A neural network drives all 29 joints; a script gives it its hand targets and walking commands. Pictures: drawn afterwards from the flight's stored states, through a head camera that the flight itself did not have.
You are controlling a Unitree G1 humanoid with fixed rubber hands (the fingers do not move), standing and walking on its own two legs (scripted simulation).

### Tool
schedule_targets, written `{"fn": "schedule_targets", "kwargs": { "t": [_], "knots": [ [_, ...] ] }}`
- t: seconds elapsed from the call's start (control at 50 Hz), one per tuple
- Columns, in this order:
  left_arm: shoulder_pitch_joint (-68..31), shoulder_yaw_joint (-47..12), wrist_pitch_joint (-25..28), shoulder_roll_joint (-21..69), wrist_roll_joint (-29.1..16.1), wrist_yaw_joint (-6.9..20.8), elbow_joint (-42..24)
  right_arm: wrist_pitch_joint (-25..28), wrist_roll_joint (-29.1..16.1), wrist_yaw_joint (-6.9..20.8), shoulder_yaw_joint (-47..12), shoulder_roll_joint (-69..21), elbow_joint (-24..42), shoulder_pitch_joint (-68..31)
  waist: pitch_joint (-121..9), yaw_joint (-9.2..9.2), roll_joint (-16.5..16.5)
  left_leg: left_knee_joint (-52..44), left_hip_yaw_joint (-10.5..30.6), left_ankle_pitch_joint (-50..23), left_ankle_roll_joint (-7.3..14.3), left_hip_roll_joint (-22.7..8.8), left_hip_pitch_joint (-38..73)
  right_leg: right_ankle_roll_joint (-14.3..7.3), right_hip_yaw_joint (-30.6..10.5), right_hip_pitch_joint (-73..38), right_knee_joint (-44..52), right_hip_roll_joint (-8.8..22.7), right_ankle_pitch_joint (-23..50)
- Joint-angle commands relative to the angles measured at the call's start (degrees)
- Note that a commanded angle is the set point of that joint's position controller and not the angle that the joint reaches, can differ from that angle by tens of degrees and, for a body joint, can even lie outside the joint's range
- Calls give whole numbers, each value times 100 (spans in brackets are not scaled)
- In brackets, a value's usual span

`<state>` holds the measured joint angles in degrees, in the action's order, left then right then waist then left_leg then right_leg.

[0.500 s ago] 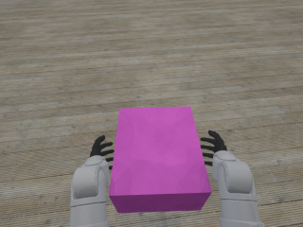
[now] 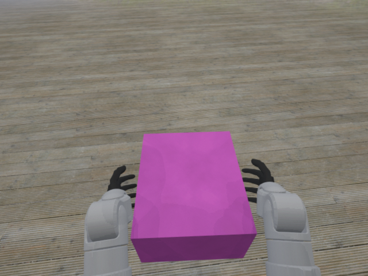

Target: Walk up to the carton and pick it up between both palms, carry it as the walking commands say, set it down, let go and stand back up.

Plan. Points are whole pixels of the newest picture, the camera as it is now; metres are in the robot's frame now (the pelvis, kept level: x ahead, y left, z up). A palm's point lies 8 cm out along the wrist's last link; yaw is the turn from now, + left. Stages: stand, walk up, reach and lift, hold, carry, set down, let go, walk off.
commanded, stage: carry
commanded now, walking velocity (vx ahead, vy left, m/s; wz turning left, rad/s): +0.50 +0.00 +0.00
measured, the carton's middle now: (189, 191) +0.33 +0.01 +0.01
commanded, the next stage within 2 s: none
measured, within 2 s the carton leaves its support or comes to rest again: neither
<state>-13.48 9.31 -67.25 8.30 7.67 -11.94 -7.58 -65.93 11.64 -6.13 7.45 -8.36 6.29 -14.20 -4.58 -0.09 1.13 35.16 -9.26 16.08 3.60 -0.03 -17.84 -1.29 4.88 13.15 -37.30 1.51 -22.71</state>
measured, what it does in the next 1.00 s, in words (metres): walks ahead: right foot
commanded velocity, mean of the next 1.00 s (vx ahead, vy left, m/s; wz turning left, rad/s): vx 0.50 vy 0.00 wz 0.00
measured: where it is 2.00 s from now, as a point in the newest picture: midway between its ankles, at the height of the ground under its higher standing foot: (177, 204)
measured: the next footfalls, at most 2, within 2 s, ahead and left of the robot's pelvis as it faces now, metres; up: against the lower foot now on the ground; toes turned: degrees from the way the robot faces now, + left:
right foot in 0.78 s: +0.31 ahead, -0.10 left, +0.00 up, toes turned -7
left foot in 1.24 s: +0.50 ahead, +0.15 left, +0.00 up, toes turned +11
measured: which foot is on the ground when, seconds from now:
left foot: down 0.00-0.78, up 0.80-1.00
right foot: down 0.00-0.30, up 0.32-0.76, down 0.78-1.00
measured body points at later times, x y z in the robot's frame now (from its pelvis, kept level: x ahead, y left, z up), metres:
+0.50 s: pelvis +0.07 +0.03 +0.02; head +0.07 +0.04 +0.47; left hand +0.37 +0.19 +0.09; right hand +0.37 -0.13 +0.10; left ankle +0.04 +0.08 -0.72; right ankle +0.06 -0.11 -0.68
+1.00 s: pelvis +0.27 -0.02 +0.02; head +0.28 -0.04 +0.46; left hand +0.56 +0.15 +0.10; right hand +0.57 -0.17 +0.08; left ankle +0.27 +0.13 -0.65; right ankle +0.27 -0.10 -0.72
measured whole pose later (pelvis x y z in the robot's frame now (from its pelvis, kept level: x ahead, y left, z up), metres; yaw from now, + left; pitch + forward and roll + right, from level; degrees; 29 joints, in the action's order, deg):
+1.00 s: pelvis +0.27 -0.02 +0.02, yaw +2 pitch +2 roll +2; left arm -19.5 9.3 -72.6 9.3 7.7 -15.2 -10.0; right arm -71.2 11.6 -8.3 9.2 -8.7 10.5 -17.5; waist -1.9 -0.1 -1.0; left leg 60.7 -2.9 20.3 1.7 -3.8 -33.1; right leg -3.3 8.9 16.2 -28.8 2.6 -15.2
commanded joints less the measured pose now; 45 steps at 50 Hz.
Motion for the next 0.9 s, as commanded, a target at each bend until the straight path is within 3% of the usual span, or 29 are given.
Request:
{"fn": "schedule_targets", "kwargs": {
  "t": [0.0,0.06,0.08,0.12,0.2,0.22,0.24,0.26,0.28,0.3,0.34,0.38,0.4,0.42,0.46,0.48,0.5,0.54,0.58,0.64,0.68,0.7,0.72,0.74,0.76,0.78,0.8,0.86,0.88],
  "knots": [
    [-3753,-4189,-259,5374,-2663,2364,-934,-206,-3025,1744,-4012,-5546,1014,-3541,-1083,-100,-113,-1289,1202,677,185,-801,562,-181,-652,115,1569,585,-336],
    [-4078,-4233,-416,5349,-2715,2396,-930,-346,-3003,1720,-3936,-5422,1052,-3814,-765,-100,-82,-987,967,1276,52,-527,-120,-389,-1249,-21,2143,868,-1341],
    [-3612,-4058,-498,5208,-2595,2387,-718,-423,-2988,1756,-3908,-5325,899,-3506,-765,-105,260,-753,874,1326,27,-429,-220,-454,-1514,-13,2392,1078,-1694],
    [-3992,-4178,-549,5311,-2697,2383,-826,-504,-2948,1767,-3816,-5624,611,-3323,-801,-81,470,-230,459,706,-58,-220,-395,-666,-1945,-288,2690,1469,-1664],
    [-4293,-4210,-618,5509,-2807,2390,-846,-584,-3131,1785,-3914,-5817,890,-3832,-774,-43,872,-391,359,452,-65,-319,-587,-805,-1854,-728,2413,1839,-176],
    [-4077,-4225,-651,5618,-2815,2410,-775,-570,-3081,1793,-3834,-5840,930,-3762,-1019,-33,685,-701,347,271,-105,-331,-199,-677,-1489,-745,2089,1576,446],
    [-4384,-4249,-601,5700,-2849,2358,-953,-542,-3178,1799,-3808,-5893,890,-3727,-1278,24,80,-1234,692,264,-57,-449,683,-458,-989,-380,1355,1244,579],
    [-4493,-4237,-608,5833,-2873,2366,-1031,-524,-3193,1808,-3815,-5848,1044,-3982,-1702,118,-701,-1861,1902,-229,191,-1139,2111,23,-175,733,197,557,476],
    [-4469,-4177,-662,5689,-2817,2392,-948,-554,-3105,1808,-3732,-5781,768,-3716,-1581,148,-1501,-2102,3169,-463,659,-1927,2939,243,179,2015,-649,118,-235],
    [-4337,-4092,-684,5572,-2826,2382,-879,-552,-3095,1783,-3763,-5824,631,-3452,-1430,181,-1501,-2143,3723,-1142,1002,-2354,3496,247,62,2793,-1378,44,-830],
    [-4632,-4189,-618,5625,-2961,2402,-893,-563,-3099,1737,-3700,-5861,674,-3764,-1308,137,-472,-2230,3447,-1785,801,-2345,3320,276,-236,2923,-1897,163,-669],
    [-4452,-4191,-592,5805,-3008,2384,-807,-539,-3122,1728,-3652,-5940,740,-3692,-1513,142,-650,-2076,2561,-2549,599,-2022,3500,314,-168,2903,-1528,246,-486],
    [-4286,-4072,-613,5903,-2953,2393,-560,-541,-3131,1732,-3638,-5947,779,-3792,-1470,160,-916,-2016,2259,-2640,727,-1942,3714,306,74,3085,-1309,124,-605],
    [-4111,-4102,-559,5987,-2964,2333,-558,-486,-3213,1717,-3610,-5886,1002,-3875,-1607,177,-1028,-1922,2103,-3540,489,-1819,3970,349,119,3123,-1449,93,-287],
    [-4202,-4195,-532,6011,-2891,2292,-620,-466,-3153,1777,-3555,-5811,962,-3811,-1427,158,-1208,-2118,1812,-3001,530,-1711,3491,336,178,2875,-1334,125,53],
    [-4147,-4159,-485,5967,-2872,2270,-752,-475,-3275,1828,-3651,-6013,928,-3787,-1036,153,-934,-2337,1945,-3069,352,-1801,3234,388,213,2956,-1373,132,316],
    [-4117,-4220,-497,6039,-2895,2240,-780,-463,-3243,1830,-3586,-5937,1090,-3787,-1284,150,-1191,-2265,1732,-3147,392,-1684,3423,356,281,2854,-1242,62,444],
    [-4362,-4246,-475,6016,-2954,2220,-1024,-454,-3264,1830,-3626,-5883,1244,-3928,-1297,159,-1000,-2301,1584,-2653,555,-1640,3187,331,308,2588,-775,90,846],
    [-4125,-4217,-471,5955,-2887,2213,-964,-498,-3307,1848,-3727,-5904,1217,-3875,-967,142,-861,-2324,1275,-2947,512,-1499,3018,300,491,2459,-358,-23,1024],
    [-4126,-4200,-503,5961,-2898,2258,-808,-506,-3225,1858,-3759,-5763,1246,-4010,-846,89,-1347,-1989,724,-3891,357,-1387,2477,196,738,1573,256,-212,1064],
    [-3975,-4023,-572,5772,-2855,2308,-698,-585,-2933,1828,-3687,-5794,635,-3249,-1439,-70,-1238,-603,270,-5181,3,-1180,2526,18,728,196,1429,-290,1405],
    [-3890,-3991,-587,5813,-2840,2331,-594,-567,-2965,1799,-3739,-5710,874,-3554,-2025,-173,-728,567,-63,-5223,-184,-859,1950,16,796,-1257,1845,-272,1690],
    [-3897,-3997,-539,5730,-2878,2375,-680,-516,-2985,1750,-3779,-5692,1015,-3739,-2279,-256,13,1756,15,-3785,-372,-601,444,-355,-581,-2536,1792,637,1607],
    [-4153,-3987,-517,5733,-2859,2376,-730,-562,-2989,1758,-3869,-5954,904,-3653,-2195,-107,1401,2975,228,365,-400,97,-1196,-903,-2592,-3295,1952,1909,2542],
    [-3864,-3959,-533,5763,-2681,2341,-477,-542,-2956,1816,-3898,-5878,723,-3546,-1632,-75,1044,3677,815,1258,-218,345,-1889,-1128,-3560,-2881,2366,2204,3214],
    [-4141,-4036,-505,5928,-2802,2364,-678,-510,-3100,1788,-3993,-6053,928,-3854,-1875,-89,704,3988,1197,917,-177,70,-2016,-1142,-3249,-2978,2152,2203,3572],
    [-3968,-3971,-479,6012,-2801,2405,-537,-516,-3232,1790,-4017,-6036,1136,-4074,-1989,-104,682,4046,1198,819,-266,-206,-2092,-1209,-2982,-2789,2124,2327,2990],
    [-3904,-3962,-462,6180,-2996,2442,-792,-461,-3218,1721,-4103,-6185,1274,-3963,-1967,-83,294,3179,894,260,-456,-475,-2031,-749,-1861,-2248,2249,1829,2061],
    [-3796,-3967,-409,6162,-3035,2454,-785,-438,-3208,1714,-4125,-6190,1258,-3918,-1810,-94,713,2792,750,269,-484,-522,-1887,-727,-1453,-1977,2356,1776,1906]
  ]
}}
